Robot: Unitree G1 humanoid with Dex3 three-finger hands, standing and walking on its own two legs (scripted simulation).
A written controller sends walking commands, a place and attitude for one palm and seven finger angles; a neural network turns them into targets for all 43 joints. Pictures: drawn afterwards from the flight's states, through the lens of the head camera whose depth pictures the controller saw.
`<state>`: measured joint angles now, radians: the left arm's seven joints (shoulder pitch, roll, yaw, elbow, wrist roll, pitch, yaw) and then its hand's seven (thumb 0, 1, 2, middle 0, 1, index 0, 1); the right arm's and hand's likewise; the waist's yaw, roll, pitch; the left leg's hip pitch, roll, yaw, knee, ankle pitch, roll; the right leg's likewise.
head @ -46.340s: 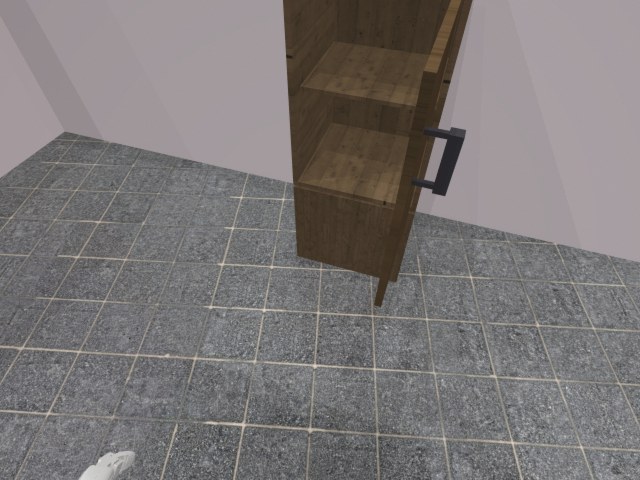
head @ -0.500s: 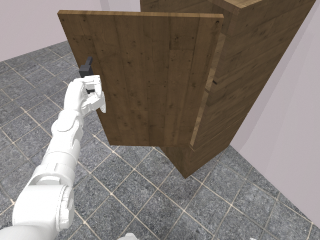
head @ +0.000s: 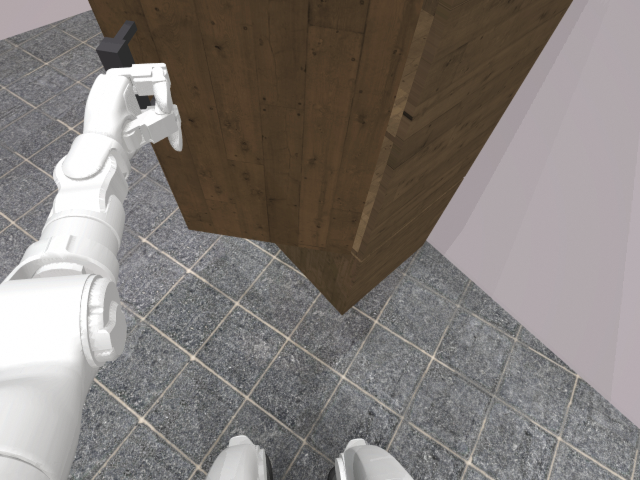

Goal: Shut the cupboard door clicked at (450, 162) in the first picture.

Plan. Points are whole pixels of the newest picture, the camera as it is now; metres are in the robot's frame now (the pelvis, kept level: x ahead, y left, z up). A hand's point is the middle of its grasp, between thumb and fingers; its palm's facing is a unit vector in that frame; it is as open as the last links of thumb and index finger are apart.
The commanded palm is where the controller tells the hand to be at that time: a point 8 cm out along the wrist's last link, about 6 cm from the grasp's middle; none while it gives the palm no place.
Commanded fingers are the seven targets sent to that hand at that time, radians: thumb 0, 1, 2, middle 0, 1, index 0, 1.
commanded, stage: push the door shut along its arc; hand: left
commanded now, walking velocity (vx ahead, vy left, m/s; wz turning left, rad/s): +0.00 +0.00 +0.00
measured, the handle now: (137, 79) +0.60 +0.17 +0.11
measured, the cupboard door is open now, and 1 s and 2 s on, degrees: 40 33 27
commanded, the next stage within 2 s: pull the fist back off the door in 0.90 s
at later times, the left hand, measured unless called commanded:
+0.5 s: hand (206, 82) +0.57 +0.08 +0.13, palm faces -0.30 -0.95 +0.00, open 3.1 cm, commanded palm +0.57 +0.13 +0.12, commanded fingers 0.00 0.90 0.90 -1.30 -1.50 -1.30 -1.50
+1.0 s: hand (215, 73) +0.58 +0.07 +0.13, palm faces -0.38 -0.93 +0.00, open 3.4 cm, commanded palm +0.62 +0.08 +0.12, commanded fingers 0.00 0.90 0.90 -1.30 -1.50 -1.30 -1.50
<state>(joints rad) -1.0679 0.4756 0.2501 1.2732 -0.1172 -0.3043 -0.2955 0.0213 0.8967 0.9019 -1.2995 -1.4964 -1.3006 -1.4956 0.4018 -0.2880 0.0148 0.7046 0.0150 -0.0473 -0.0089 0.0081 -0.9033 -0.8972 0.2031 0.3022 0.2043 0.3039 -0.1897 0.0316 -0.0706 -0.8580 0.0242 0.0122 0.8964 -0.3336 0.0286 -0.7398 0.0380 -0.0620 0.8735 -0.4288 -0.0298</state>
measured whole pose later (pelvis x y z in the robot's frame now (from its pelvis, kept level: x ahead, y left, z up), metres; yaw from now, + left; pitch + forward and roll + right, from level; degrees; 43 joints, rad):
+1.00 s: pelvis +0.01 +0.00 -0.02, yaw -1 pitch +24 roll -4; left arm -1.45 0.58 0.19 1.43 -0.05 -0.19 -0.41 0.05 0.95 0.98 -1.30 -1.50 -1.30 -1.50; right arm 0.41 -0.29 0.03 0.73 -0.03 -0.07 -0.02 0.00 -0.90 -0.90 0.20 0.30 0.21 0.30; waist -0.28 0.05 -0.07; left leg -1.08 0.04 -0.02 1.03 -0.39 0.03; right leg -0.93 0.06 -0.09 0.98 -0.47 -0.03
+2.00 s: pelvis +0.03 -0.02 +0.01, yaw +1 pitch +16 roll -1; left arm -0.97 0.16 0.17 1.16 -0.03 -0.32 0.15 0.02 0.90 0.90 -1.30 -1.50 -1.30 -1.50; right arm 0.31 -0.25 -0.02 0.67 -0.02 0.01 0.06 0.01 -0.91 -0.90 0.20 0.30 0.20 0.30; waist -0.13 0.04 -0.12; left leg -0.77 0.02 0.01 0.86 -0.36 0.01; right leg -0.66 0.04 -0.06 0.85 -0.46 -0.05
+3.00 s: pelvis +0.03 +0.01 +0.06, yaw +1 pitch -3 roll +0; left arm 0.23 0.31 0.18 -0.19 -0.08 -0.07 0.07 0.02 0.89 0.90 -0.71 -0.85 -0.72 -0.85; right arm 0.17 -0.21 0.06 0.59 0.03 0.02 -0.06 0.01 -0.90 -0.90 0.20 0.30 0.20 0.30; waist 0.05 0.08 0.00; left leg -0.16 -0.03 0.03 0.41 -0.19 0.04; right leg -0.05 0.00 -0.03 0.38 -0.27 -0.01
